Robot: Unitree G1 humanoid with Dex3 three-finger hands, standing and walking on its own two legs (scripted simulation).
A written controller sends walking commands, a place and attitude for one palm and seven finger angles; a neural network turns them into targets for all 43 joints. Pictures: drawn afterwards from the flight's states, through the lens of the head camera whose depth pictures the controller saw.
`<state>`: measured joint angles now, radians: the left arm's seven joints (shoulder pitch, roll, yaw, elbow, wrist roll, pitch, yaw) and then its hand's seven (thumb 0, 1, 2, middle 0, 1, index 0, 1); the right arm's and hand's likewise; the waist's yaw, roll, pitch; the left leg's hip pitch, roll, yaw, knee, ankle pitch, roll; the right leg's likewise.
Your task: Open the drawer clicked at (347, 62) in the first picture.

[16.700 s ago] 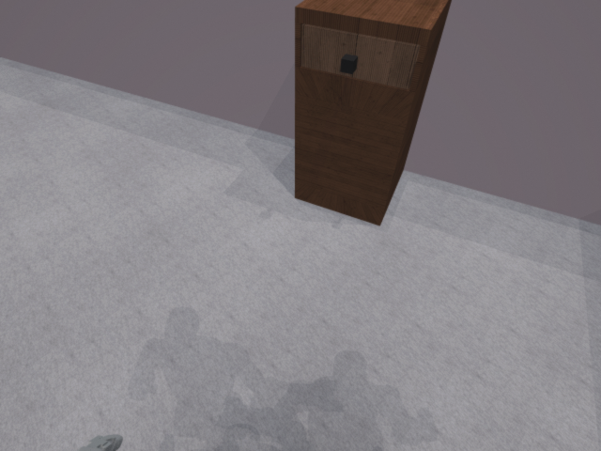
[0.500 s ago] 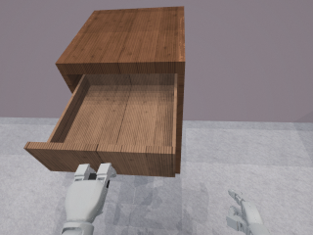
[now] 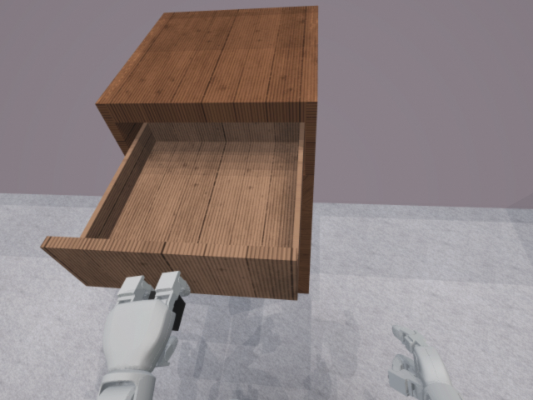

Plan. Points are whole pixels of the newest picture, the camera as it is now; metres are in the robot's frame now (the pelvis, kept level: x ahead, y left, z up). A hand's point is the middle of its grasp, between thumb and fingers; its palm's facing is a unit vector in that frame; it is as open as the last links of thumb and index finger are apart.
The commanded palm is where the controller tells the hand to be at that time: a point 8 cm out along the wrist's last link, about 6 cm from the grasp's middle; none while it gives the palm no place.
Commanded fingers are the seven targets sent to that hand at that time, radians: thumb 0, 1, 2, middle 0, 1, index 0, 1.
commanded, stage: open the thumb to release the handle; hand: left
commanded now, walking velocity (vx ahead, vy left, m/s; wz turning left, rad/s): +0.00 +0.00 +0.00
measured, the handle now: (168, 298) +0.26 +0.18 +0.01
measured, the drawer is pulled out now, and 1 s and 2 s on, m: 0.30 0.30 0.30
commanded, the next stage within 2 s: lift the hand off the handle in 0.16 s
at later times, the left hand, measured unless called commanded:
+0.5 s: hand (160, 330) +0.22 +0.19 -0.01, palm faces +0.03 -0.12 -0.99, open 13.7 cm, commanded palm +0.19 +0.20 +0.05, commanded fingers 0.00 -0.50 0.30 -0.30 -1.20 -0.30 -1.20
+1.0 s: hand (147, 312) +0.23 +0.19 +0.04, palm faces +0.02 -0.16 -0.99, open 13.4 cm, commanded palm +0.20 +0.19 +0.12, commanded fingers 0.00 -0.50 0.30 -0.30 -1.20 -0.30 -1.20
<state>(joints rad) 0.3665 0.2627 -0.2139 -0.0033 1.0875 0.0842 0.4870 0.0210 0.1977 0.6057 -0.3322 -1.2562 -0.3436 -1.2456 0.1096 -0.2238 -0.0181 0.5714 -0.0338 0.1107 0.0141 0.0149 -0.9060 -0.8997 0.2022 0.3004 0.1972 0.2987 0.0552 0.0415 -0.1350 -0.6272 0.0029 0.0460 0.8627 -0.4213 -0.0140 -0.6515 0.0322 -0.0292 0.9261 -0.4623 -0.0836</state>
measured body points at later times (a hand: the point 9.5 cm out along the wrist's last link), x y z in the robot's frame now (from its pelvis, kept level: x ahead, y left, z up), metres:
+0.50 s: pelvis -0.01 +0.01 +0.00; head +0.03 -0.02 +0.45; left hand +0.21 +0.19 +0.05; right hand +0.20 -0.21 -0.10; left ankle +0.00 +0.14 -0.69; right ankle +0.00 -0.06 -0.69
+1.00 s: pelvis +0.00 +0.02 +0.02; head +0.01 -0.02 +0.47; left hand +0.22 +0.20 +0.09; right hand +0.21 -0.19 -0.08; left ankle +0.00 +0.14 -0.69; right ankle +0.00 -0.06 -0.69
